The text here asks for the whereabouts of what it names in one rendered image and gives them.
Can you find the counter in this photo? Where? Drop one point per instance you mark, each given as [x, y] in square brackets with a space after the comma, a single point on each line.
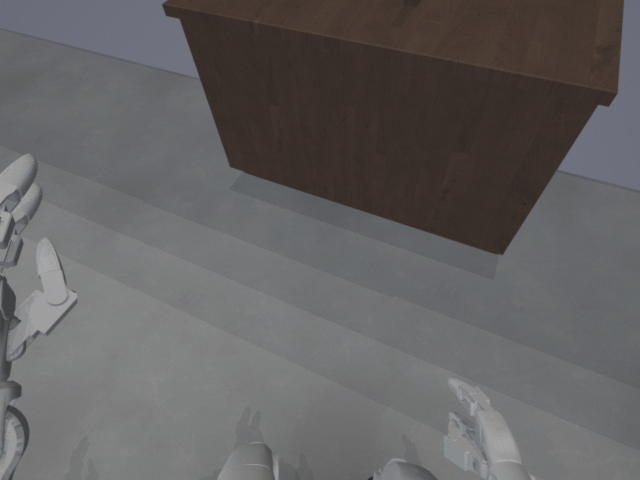
[448, 116]

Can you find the left robot hand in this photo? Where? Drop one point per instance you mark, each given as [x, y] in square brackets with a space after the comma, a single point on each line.
[42, 311]

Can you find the right robot shin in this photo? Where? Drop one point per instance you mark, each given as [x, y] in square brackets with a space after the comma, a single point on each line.
[395, 460]

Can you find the robot left thigh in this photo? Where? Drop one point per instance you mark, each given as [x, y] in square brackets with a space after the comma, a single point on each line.
[254, 461]

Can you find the right robot hand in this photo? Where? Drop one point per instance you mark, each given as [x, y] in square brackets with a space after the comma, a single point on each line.
[477, 446]

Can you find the robot left forearm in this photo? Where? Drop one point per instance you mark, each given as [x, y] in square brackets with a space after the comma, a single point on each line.
[14, 429]

